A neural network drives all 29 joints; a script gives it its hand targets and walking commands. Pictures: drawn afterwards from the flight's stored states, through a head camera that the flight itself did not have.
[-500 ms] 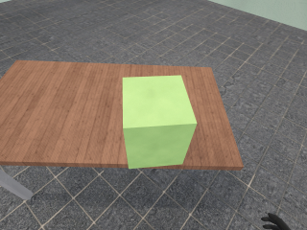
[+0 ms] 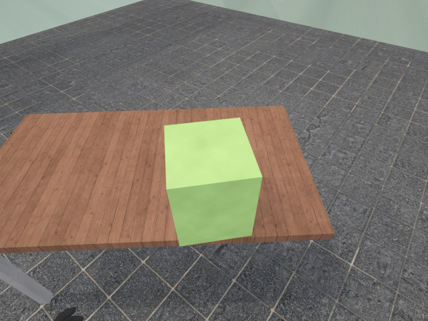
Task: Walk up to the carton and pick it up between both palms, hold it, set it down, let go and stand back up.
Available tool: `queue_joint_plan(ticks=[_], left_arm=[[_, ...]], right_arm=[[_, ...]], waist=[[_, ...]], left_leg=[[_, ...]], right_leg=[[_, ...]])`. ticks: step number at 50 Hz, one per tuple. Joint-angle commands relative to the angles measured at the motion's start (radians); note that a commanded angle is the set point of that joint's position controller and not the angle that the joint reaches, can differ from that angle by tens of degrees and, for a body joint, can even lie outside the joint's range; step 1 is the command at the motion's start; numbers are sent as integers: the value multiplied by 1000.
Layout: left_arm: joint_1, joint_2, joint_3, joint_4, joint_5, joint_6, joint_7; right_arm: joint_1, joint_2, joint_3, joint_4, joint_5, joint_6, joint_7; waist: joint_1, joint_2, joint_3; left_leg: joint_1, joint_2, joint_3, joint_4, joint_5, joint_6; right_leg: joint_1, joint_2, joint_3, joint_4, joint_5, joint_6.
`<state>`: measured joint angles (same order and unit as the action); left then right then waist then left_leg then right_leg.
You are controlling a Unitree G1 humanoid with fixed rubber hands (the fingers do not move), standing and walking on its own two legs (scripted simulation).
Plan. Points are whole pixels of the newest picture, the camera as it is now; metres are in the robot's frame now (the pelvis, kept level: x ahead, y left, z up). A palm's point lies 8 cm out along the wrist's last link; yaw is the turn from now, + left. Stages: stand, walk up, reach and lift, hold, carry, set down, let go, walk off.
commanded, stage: walk up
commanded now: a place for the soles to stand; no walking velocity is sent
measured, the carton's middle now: (209, 182) +0.49 +0.04 -0.07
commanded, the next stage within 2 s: none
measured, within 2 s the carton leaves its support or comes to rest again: neither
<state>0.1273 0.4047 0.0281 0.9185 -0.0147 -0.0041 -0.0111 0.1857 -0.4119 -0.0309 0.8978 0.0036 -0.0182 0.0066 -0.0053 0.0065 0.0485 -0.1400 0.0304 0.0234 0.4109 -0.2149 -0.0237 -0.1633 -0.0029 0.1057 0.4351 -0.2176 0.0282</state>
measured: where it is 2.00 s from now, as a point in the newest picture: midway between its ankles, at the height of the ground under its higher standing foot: outside the picture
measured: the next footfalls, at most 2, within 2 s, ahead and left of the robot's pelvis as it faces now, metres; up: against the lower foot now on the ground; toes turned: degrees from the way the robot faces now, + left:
left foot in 0.42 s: +0.16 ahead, +0.19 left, +0.00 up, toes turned +1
right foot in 1.08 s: +0.17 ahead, -0.08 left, +0.00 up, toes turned +4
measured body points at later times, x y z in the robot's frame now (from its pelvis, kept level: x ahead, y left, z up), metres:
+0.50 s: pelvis +0.06 +0.09 -0.01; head +0.08 +0.10 +0.44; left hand +0.08 +0.43 -0.13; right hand +0.18 -0.22 -0.11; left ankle +0.12 +0.19 -0.74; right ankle +0.03 -0.11 -0.71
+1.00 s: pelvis +0.11 +0.08 -0.01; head +0.15 +0.11 +0.44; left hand +0.21 +0.41 -0.13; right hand +0.20 -0.25 -0.08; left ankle +0.12 +0.19 -0.74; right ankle +0.13 -0.08 -0.71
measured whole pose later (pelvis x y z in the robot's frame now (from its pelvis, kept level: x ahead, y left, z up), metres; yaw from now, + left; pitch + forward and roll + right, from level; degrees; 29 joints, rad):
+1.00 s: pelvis +0.11 +0.08 -0.01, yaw +2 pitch -4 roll -1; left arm 0.19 0.44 0.06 0.82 0.04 0.09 0.00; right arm 0.30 -0.41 -0.03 0.69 -0.01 0.01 -0.06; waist -0.03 -0.05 0.15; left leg -0.20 0.01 -0.01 0.54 -0.28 0.02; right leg -0.30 0.02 0.11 0.78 -0.44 0.02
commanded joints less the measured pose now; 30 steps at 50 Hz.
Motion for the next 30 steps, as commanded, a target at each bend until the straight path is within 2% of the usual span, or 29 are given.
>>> queue_joint_plan(ticks=[1, 5, 6, 7, 8, 9, 10, 11, 12, 13, 14, 15, 16, 17, 18, 19, 20, 21, 22, 23, 24, 25, 26, 27, 28, 29, 30], left_arm=[[-33, 178, 44, -19, 5, -13, 10], [-33, 178, 43, 9, 8, -15, 11], [62, 199, 66, -26, 27, -23, 16], [84, 224, 82, -9, 33, -26, 17], [119, 237, 87, -7, 36, -23, 19], [152, 255, 96, -2, 34, -23, 23], [175, 268, 104, -14, 40, -27, 33], [191, 266, 107, -23, 52, -38, 42], [199, 265, 109, -41, 54, -48, 49], [193, 268, 112, -53, 54, -53, 51], [189, 241, 107, -72, 54, -53, 52], [188, 244, 108, -87, 53, -49, 54], [173, 262, 117, -101, 59, -51, 56], [130, 233, 106, -118, 58, -46, 51], [103, 216, 96, -132, 51, -41, 45], [63, 202, 82, -144, 42, -34, 41], [62, 172, 66, -148, 34, -29, 36], [86, 109, 46, -152, 36, -25, 35], [119, 54, 30, -183, 28, -17, 37], [169, 125, 57, -162, 28, 3, 53], [198, 194, 86, -162, 28, 19, 57], [234, 213, 87, -149, 26, 25, 52], [256, 197, 79, -124, 25, 23, 44], [278, 182, 70, -103, 26, 19, 37], [268, 182, 67, -95, 32, 20, 35], [251, 174, 64, -100, 36, 24, 34], [224, 171, 66, -99, 46, 31, 34]], right_arm=[[-70, -181, -51, -41, -3, -24, -8], [-68, -179, -55, -24, -3, -22, -10], [1, -186, -87, -41, -18, -15, 7], [-15, -186, -87, -51, -27, -5, 15], [-40, -180, -89, -80, -30, -1, 21], [-64, -150, -85, -99, -34, 2, 26], [-85, -134, -89, -128, -36, 5, 31], [-83, -130, -96, -144, -46, 6, 31], [-67, -134, -105, -149, -50, 4, 31], [-50, -140, -113, -153, -46, -2, 29], [-29, -130, -117, -158, -43, -7, 34], [-17, -131, -121, -171, -47, -5, 40], [4, -139, -126, -180, -41, 0, 43], [15, -124, -122, -184, -40, 4, 45], [57, -113, -118, -178, -36, 4, 42], [112, -108, -119, -163, -36, 1, 33], [170, -125, -126, -140, -35, -4, 19], [207, -171, -140, -134, -35, -8, 6], [207, -243, -141, -154, -43, -10, -5], [152, -277, -140, -190, -50, -3, -12], [111, -282, -137, -212, -48, 0, -20], [76, -247, -129, -224, -49, 0, -22], [44, -218, -111, -241, -44, -1, -27], [31, -205, -105, -244, -42, -3, -33], [39, -182, -87, -230, -27, -7, -36], [65, -178, -78, -221, -25, -13, -38], [84, -177, -75, -218, -20, -17, -40]], waist=[[18, -15, -43], [7, 9, -27], [6, 56, -82], [26, 17, -26], [42, -20, 13], [63, -80, 45], [78, -122, 95], [87, -127, 121], [76, -94, 96], [68, -102, 55], [59, -103, 35], [59, -144, 25], [42, -171, 21], [26, -213, 43], [5, -229, 29], [-35, -190, 5], [-60, -148, -24], [-85, 22, -61], [-77, 234, -97], [-47, 140, -71], [-39, 109, -17], [-12, 70, 19], [1, 54, 51], [15, 60, 25], [8, 65, 10], [-6, 86, -5], [-6, 99, -2]], left_leg=[[-16, 101, -95, -102, -51, 55], [-1, 106, -92, -113, -30, 58], [-5, 62, -69, -65, -310, 83], [-114, 54, -87, -23, -377, 82], [-177, 29, -74, 30, -391, 70], [-285, -22, -39, 146, -352, 49], [-356, -38, -40, 266, -291, 40], [-452, 1, -91, 341, -303, 42], [-487, 24, -116, 364, -284, 42], [-491, 36, -120, 386, -272, 36], [-465, 36, -117, 354, -253, 33], [-433, 48, -116, 321, -235, 25], [-352, 53, -107, 308, -199, 25], [-276, 44, -85, 237, -177, 24], [-158, 20, -54, 153, -101, 30], [9, -8, -7, 77, 32, 30], [163, -21, 4, 24, 154, 33], [265, 49, -98, -32, 199, 48], [241, 260, -405, -132, 132, 123], [64, 337, -543, -171, -140, 203], [-52, 361, -566, -182, -356, 260], [-91, 316, -500, -201, -473, 247], [-69, 256, -391, -189, -376, 208], [-21, 217, -318, -159, -215, 168], [1, 213, -297, -126, -37, 133], [-7, 211, -291, -107, 105, 129], [-13, 215, -295, -97, 185, 119]], right_leg=[[-2, -76, 63, -87, 71, -67], [-20, -76, 66, -97, 90, -63], [9, -54, 76, -68, -240, -97], [9, -77, 130, -98, -382, -123], [9, -122, 223, -157, -479, -151], [54, -179, 322, -231, -547, -191], [83, -262, 443, -294, -499, -260], [145, -315, 491, -296, -374, -301], [215, -327, 480, -258, -245, -319], [254, -315, 430, -225, -153, -309], [261, -282, 361, -214, -105, -282], [225, -284, 326, -216, -163, -275], [155, -281, 299, -215, -204, -264], [80, -245, 222, -195, -165, -235], [12, -200, 156, -154, -116, -209], [-90, -156, 82, -65, -15, -168], [-188, -110, 12, 55, 45, -124], [-276, -34, -48, 232, -37, -74], [-359, 45, -77, 405, -359, -26], [-296, 29, 7, 497, -445, -33], [-251, -8, 40, 570, -436, -41], [-241, -25, 53, 584, -379, -39], [-262, -33, 69, 544, -319, -43], [-247, -30, 69, 498, -273, -42], [-242, -38, 54, 465, -247, -37], [-222, -34, 39, 449, -231, -28], [-210, -32, 40, 436, -229, -22]])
